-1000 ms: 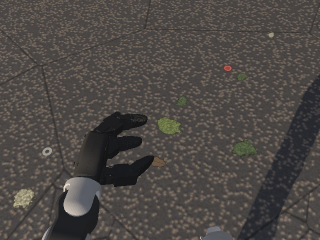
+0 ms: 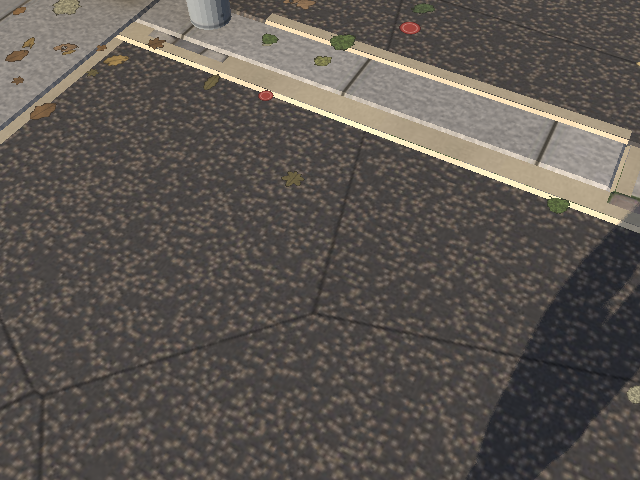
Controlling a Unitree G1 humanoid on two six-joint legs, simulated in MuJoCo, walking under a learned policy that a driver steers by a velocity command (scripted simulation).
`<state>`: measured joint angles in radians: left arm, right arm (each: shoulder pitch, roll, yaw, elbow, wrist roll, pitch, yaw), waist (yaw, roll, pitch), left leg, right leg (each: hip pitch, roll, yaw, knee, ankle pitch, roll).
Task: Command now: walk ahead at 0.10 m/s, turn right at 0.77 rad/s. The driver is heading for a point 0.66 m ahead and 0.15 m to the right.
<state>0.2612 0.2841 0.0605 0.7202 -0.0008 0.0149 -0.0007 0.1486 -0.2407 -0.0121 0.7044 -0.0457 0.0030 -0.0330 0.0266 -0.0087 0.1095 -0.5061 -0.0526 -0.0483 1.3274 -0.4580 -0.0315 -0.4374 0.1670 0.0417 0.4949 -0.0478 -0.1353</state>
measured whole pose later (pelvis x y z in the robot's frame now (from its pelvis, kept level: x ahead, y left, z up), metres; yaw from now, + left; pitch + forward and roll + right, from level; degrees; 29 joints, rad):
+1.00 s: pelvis +0.16 +0.00 +0.02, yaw -37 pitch +2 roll +0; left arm 0.12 0.31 0.01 0.76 0.03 -0.04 -0.03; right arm 0.47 -0.30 -0.06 0.86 -0.01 -0.03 0.01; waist -0.08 0.00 -0.04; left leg -0.15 -0.02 -0.05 0.46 -0.35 0.05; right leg -0.24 0.03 -0.02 0.43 -0.28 -0.06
